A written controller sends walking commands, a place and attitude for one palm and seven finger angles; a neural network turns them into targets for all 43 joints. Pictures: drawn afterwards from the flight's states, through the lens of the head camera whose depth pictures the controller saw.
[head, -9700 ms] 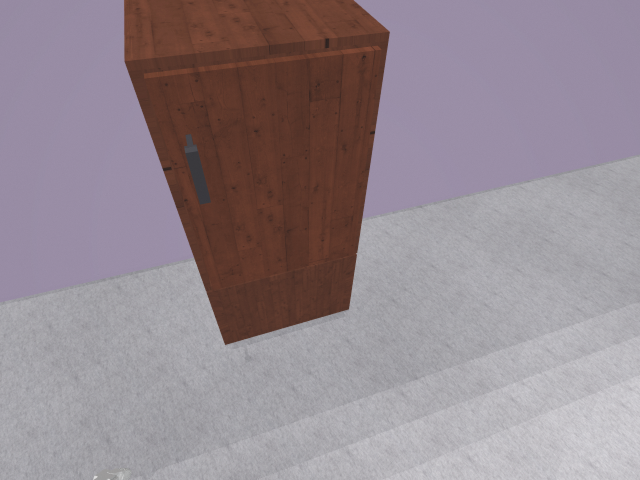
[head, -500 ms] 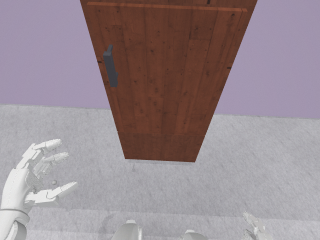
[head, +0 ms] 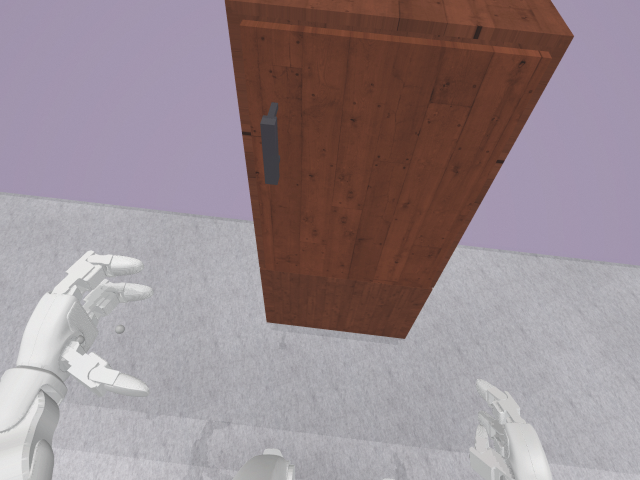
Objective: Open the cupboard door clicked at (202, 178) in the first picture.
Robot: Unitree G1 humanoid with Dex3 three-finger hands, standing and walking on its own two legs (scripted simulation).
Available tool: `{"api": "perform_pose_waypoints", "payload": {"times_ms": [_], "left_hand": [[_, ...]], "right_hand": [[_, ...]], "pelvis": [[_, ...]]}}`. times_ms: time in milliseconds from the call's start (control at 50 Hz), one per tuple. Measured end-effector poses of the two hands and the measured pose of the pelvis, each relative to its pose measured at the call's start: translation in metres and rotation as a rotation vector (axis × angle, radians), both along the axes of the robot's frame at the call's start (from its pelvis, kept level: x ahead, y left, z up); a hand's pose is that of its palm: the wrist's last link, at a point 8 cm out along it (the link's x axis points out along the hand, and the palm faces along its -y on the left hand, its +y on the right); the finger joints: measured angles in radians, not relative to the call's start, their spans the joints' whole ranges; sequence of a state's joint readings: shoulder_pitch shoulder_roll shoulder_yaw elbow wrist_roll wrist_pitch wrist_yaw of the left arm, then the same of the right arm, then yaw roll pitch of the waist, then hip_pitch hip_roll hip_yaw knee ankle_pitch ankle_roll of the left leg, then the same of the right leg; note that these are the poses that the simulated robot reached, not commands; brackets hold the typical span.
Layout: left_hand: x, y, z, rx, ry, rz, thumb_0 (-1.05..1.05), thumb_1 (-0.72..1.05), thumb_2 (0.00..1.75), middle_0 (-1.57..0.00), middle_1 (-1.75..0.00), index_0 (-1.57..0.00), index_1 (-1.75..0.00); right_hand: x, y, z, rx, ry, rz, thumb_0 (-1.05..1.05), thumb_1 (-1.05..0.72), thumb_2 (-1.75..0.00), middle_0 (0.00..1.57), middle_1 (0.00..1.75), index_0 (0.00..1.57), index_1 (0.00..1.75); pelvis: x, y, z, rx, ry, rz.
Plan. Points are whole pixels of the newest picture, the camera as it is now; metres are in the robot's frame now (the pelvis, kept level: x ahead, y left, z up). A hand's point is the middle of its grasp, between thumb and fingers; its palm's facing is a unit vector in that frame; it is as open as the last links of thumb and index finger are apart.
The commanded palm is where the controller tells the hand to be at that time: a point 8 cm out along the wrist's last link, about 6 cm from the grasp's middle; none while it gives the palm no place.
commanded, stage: raise the hand with hooked fingers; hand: left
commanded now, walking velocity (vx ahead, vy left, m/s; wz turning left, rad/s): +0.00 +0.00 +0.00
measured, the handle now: (273, 144) +0.59 +0.13 +0.06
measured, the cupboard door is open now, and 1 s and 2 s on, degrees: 0 0 0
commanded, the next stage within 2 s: move the hooked fingers beside the handle in 0.74 s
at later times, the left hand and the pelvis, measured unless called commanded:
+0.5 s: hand (129, 296) +0.30 +0.25 +0.07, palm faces -0.02 -1.00 -0.02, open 13.9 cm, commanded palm +0.27 +0.30 +0.08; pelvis +0.00 -0.02 +0.01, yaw -1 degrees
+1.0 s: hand (146, 292) +0.30 +0.23 +0.07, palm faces -0.02 -1.00 -0.02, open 13.9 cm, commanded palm +0.29 +0.28 +0.08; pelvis +0.00 -0.03 +0.00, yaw +0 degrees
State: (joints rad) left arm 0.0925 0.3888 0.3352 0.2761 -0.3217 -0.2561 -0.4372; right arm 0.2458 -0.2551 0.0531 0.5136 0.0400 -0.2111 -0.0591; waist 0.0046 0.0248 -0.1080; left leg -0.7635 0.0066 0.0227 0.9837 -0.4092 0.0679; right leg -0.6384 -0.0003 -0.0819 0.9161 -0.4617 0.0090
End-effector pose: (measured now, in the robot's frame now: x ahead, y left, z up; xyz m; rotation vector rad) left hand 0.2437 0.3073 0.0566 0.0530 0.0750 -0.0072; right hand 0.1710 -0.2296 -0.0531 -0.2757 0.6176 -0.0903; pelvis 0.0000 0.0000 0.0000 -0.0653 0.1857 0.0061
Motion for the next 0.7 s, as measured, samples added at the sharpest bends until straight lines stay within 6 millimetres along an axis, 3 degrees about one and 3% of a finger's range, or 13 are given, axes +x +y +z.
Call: {"api": "perform_pose_waypoints", "payload": {"times_ms": [120,280,480,700], "left_hand": [[0.01,0.004,0.012,0.005,-0.041,-0.006,-0.01,-0.48,0.31,-0.3,-1.19,-0.3,-1.19],[0.03,0.016,0.026,-0.007,-0.051,0.001,-0.01,-0.49,0.3,-0.3,-1.2,-0.3,-1.2],[0.033,-0.005,0.017,-0.03,-0.035,-0.027,-0.01,-0.49,0.3,-0.3,-1.2,-0.3,-1.2],[0.027,-0.016,0.02,-0.011,-0.045,-0.024,-0.01,-0.49,0.3,-0.3,-1.2,-0.31,-1.2]], "right_hand": [[-0.007,-0.003,-0.001,-0.012,0.039,-0.006,0.01,-0.9,-0.9,0.2,0.3,0.21,0.31],[-0.027,-0.024,-0.005,-0.033,0.11,-0.053,0.01,-0.9,-0.9,0.2,0.3,0.21,0.31],[-0.041,-0.047,-0.004,-0.043,0.13,-0.095,0.02,-0.9,-0.9,0.2,0.3,0.21,0.3],[-0.035,-0.05,-0.009,-0.016,0.113,-0.089,0.02,-0.9,-0.9,0.2,0.3,0.21,0.3]], "pelvis": [[0.002,-0.002,0.004,0.004,-0.01,-0.004],[0.003,-0.009,0.007,0.006,-0.012,-0.002],[0.005,-0.018,0.009,0.019,-0.006,-0.019],[0.003,-0.029,0.007,0.023,-0.009,-0.015]]}}
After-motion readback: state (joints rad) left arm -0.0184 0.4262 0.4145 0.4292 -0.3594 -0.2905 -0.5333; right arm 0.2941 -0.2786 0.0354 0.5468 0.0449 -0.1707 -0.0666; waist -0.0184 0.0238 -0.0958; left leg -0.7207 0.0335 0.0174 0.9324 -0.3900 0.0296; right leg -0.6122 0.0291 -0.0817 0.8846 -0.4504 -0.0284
